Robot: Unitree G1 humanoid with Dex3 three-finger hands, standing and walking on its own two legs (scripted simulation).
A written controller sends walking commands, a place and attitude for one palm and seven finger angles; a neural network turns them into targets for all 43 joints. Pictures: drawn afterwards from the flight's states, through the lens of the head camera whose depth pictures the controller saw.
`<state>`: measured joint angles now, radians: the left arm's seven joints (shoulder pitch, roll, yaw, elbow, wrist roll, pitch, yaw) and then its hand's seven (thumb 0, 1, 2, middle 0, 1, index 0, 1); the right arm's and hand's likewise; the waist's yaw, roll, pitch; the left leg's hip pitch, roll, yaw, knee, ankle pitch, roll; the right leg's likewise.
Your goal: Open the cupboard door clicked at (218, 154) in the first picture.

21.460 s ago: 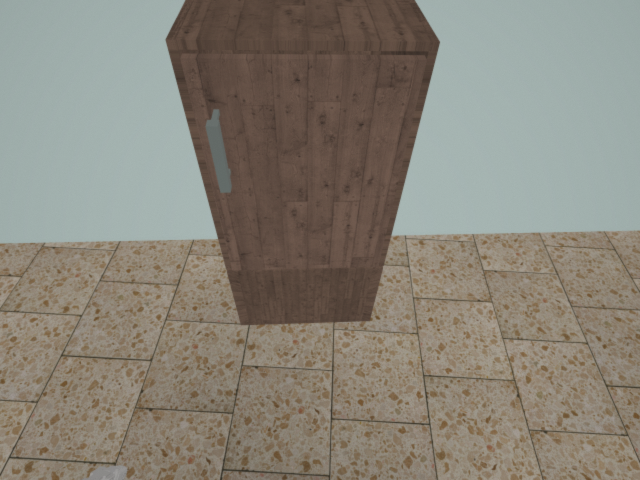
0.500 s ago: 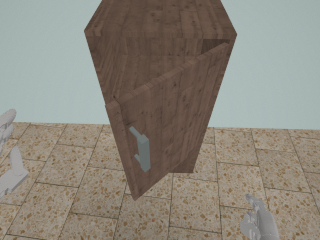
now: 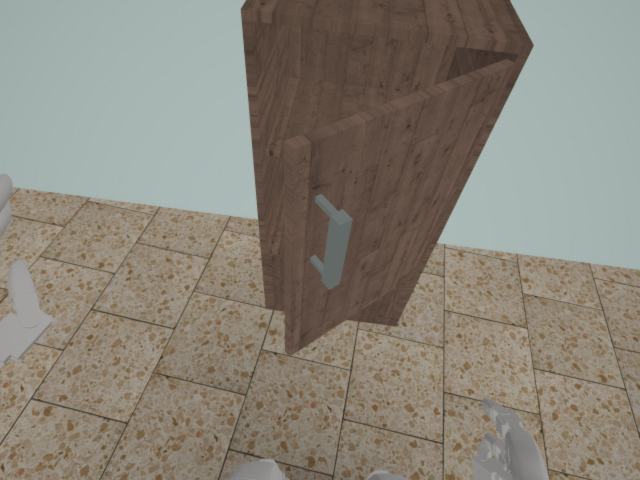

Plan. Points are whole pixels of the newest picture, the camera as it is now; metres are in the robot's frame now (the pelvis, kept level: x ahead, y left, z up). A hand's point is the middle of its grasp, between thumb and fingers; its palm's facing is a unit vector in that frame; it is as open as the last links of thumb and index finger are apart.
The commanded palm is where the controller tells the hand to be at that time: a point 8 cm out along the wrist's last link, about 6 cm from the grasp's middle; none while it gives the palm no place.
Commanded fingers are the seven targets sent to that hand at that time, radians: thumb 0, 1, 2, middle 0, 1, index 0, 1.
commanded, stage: step back with the hand held close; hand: left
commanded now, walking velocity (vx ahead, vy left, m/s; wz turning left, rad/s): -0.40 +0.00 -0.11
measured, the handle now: (327, 243) +0.42 +0.03 +0.03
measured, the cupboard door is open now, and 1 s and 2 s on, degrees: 42 42 42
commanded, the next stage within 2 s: stop stepping back and stand still in 0.24 s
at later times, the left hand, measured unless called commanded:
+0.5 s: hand (56, 423) +0.13 +0.20 +0.18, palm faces +0.22 -0.83 -0.51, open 7.4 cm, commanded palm +0.09 +0.26 +0.20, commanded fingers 0.00 0.90 0.90 -0.20 -0.30 -0.20 -0.30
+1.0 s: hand out of the picture +0.07 +0.24 +0.17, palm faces +0.37 -0.83 -0.41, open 7.4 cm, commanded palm +0.01 +0.27 +0.20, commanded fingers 0.00 0.90 0.90 -0.20 -0.30 -0.20 -0.30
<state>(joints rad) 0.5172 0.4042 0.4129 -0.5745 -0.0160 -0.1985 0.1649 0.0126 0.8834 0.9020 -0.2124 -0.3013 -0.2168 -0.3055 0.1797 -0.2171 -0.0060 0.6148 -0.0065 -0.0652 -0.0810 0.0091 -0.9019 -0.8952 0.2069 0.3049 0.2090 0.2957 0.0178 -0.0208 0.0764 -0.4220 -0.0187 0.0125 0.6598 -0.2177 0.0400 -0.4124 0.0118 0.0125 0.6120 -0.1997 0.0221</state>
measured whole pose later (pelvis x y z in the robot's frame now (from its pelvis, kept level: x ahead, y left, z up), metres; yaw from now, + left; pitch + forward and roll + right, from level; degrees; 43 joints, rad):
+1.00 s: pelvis -0.16 -0.01 +0.02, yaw -7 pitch -3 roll -1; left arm 0.48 0.38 0.40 -0.38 -0.02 -0.18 0.15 0.01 0.89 0.90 -0.21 -0.30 -0.21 -0.31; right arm 0.24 -0.18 0.03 0.67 -0.01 -0.15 -0.10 0.01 -0.90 -0.90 0.20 0.30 0.21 0.30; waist 0.01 -0.01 0.00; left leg -0.30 -0.04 -0.01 0.45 -0.12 0.03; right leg -0.16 0.03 0.01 0.56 -0.37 0.00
